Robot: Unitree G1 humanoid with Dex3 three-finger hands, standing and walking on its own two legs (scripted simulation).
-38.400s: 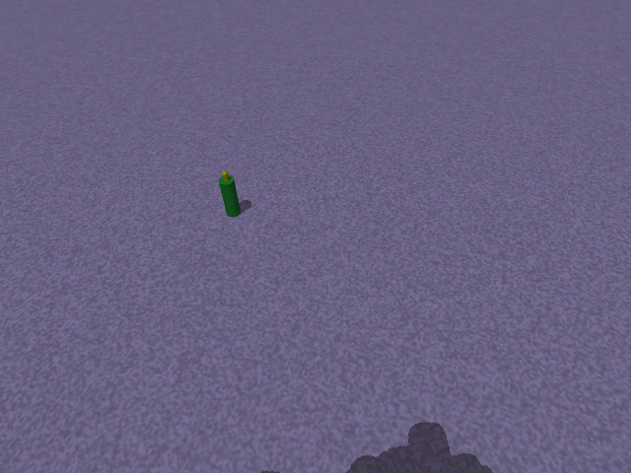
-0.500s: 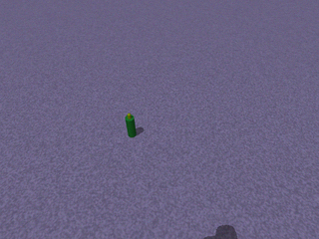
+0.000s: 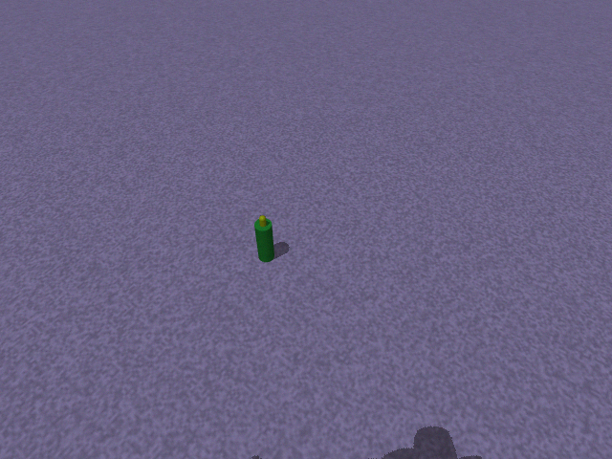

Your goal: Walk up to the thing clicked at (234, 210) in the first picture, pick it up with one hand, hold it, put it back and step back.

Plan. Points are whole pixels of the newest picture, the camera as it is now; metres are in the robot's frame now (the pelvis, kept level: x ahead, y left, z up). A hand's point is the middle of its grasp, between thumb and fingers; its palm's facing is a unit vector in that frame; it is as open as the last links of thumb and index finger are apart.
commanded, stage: step back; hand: left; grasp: from the side
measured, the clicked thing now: (264, 237) +1.00 +0.17 -0.64
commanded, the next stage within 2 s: stand in 0.06 s
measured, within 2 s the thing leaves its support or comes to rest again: neither
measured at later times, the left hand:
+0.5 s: hand out of the picture +0.08 +0.25 -0.14, palm faces -0.02 -0.94 -0.34, open 7.4 cm
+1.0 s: hand out of the picture +0.08 +0.24 -0.14, palm faces -0.03 -0.94 -0.34, open 7.4 cm
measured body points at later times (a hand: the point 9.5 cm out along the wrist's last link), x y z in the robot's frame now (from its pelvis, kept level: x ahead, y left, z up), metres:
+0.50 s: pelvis +0.00 +0.00 +0.02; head +0.01 +0.00 +0.47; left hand +0.08 +0.30 -0.11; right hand +0.09 -0.30 -0.11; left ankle +0.02 +0.13 -0.73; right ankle +0.01 -0.13 -0.73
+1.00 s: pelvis +0.01 -0.01 +0.02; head +0.02 -0.01 +0.47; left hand +0.08 +0.29 -0.11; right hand +0.08 -0.31 -0.12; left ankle +0.02 +0.13 -0.73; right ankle +0.01 -0.13 -0.73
